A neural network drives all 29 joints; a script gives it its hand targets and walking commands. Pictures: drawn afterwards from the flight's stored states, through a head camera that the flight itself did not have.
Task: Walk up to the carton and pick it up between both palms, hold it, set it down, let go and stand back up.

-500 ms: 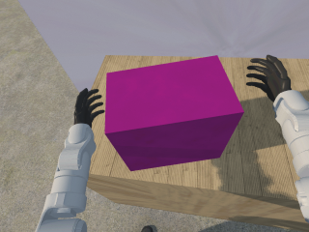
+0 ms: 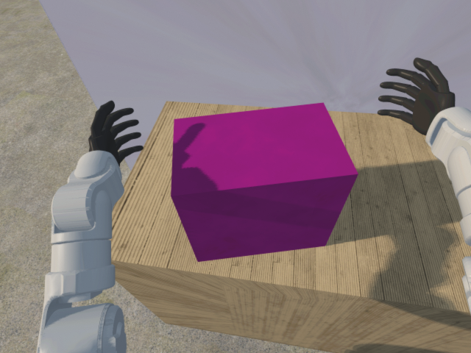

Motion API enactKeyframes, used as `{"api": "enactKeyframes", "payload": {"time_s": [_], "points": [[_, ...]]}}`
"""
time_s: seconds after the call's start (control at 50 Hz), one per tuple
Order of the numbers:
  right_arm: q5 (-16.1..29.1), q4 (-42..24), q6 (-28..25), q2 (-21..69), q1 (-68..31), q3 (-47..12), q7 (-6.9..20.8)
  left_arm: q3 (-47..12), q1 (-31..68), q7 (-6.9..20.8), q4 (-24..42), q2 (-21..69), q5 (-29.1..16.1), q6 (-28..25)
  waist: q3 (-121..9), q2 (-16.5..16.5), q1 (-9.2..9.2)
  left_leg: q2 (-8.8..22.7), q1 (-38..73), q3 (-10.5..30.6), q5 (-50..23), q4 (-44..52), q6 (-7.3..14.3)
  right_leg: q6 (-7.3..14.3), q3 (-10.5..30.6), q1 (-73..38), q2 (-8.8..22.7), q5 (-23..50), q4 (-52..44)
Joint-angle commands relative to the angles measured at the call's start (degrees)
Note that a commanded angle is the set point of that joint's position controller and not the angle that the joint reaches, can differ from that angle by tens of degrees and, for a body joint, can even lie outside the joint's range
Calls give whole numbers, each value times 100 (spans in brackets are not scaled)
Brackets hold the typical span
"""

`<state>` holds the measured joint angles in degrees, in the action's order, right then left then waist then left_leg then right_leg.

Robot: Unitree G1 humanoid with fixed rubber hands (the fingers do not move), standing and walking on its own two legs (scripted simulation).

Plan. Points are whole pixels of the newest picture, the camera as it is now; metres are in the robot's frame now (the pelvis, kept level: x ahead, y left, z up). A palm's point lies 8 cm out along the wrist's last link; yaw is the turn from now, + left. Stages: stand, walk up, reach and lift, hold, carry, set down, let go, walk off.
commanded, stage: set down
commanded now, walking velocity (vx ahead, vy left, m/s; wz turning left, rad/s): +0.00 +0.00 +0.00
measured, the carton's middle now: (256, 187) +0.42 +0.06 +0.02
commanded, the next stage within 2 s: none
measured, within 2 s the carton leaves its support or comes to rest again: neither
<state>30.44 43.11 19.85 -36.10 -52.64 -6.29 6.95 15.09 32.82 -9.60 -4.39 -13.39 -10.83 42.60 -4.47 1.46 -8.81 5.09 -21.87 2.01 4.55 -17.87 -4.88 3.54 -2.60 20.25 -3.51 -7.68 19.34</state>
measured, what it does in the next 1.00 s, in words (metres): stands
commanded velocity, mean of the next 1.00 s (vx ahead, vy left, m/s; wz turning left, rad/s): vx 0.00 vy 0.00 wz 0.00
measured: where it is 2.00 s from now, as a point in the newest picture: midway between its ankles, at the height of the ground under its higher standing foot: outside the picture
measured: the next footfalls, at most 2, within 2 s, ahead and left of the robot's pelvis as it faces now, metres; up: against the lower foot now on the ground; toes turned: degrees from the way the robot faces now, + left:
none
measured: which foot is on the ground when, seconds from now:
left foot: down 0.00-1.00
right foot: down 0.00-1.00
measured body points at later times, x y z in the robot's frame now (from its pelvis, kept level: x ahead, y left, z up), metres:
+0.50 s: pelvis +0.00 +0.00 +0.00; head +0.05 +0.00 +0.45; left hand +0.32 +0.26 +0.13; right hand +0.42 -0.21 +0.12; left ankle +0.04 +0.17 -0.74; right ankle +0.01 -0.08 -0.74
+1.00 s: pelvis +0.00 +0.00 +0.00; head +0.03 -0.01 +0.45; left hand +0.27 +0.24 +0.08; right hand +0.33 -0.24 +0.07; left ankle +0.04 +0.17 -0.74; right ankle +0.01 -0.08 -0.74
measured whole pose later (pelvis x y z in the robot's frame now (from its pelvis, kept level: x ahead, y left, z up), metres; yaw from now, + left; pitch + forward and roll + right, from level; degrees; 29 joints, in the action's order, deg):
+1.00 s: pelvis +0.00 +0.00 +0.00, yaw -1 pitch +2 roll +0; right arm 26.5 13.4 6.2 -29.7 -6.8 0.5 8.2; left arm 10.4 -3.7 -8.8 14.4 -7.2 -8.6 27.0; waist 1.0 0.4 -3.6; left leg 4.5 -14.0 0.6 6.1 -17.8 -4.6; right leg 3.5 -0.4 14.2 -3.3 -10.1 21.9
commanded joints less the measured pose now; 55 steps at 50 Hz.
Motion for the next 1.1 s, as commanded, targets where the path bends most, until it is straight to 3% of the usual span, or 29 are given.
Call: {"api": "enactKeyframes", "payload": {"time_s": [0.0, 0.18, 0.38, 0.48, 0.54, 0.7, 0.86, 1.08], "points": [[23, -1193, -328, -1376, -2342, 570, 17, 212, 2205, 40, 1460, -1128, 52, -263, -3240, -411, 123, -636, 842, -415, -1023, -64, 181, -488, 276, -2243, 42, 1750, 46], [-111, -2136, -434, -1479, -1797, 1071, 65, 79, 1695, -66, 2460, -1062, -122, -239, -3242, -248, 276, -617, 1225, -391, -1107, -220, 167, -384, 196, -1800, -14, 1339, 14], [-129, -2959, -573, -1468, -455, 1185, -35, 216, 222, 16, 3133, -773, 21, -147, -3031, -437, 354, -658, 1670, -411, -1627, -273, 146, -385, 176, -1932, -78, 1866, 50], [-173, -3375, -779, -1359, 475, 1262, -85, 175, -633, 127, 3417, -567, 106, -349, -2685, -535, 497, -689, 1826, -407, -1762, -266, 144, -393, 195, -1960, -69, 2201, 58], [-182, -3760, -933, -1266, 849, 1315, -109, 192, -912, 129, 3647, -581, 122, -552, -2556, -488, 477, -711, 1743, -420, -1660, -257, 158, -392, 247, -1928, -29, 2125, 72], [-221, -4240, -1303, -1067, 1837, 1379, -10, 38, -1619, 88, 3625, -441, 78, -1191, -2186, -544, 466, -680, 1630, -405, -1233, -228, 215, -352, 433, -1596, 86, 1384, -47], [-351, -4245, -1596, -881, 2633, 1368, 84, -81, -2215, 62, 3194, -303, 174, -1716, -1715, -728, 450, -655, 1431, -412, -664, -73, 321, -386, 611, -1444, 208, 720, -190], [-488, -3981, -2225, -721, 3806, 1434, 320, -477, -3068, -72, 3030, 33, 414, -2545, -1230, -609, 546, -618, 1610, -406, -472, -49, 351, -248, 562, -1070, 199, 293, -291]]}}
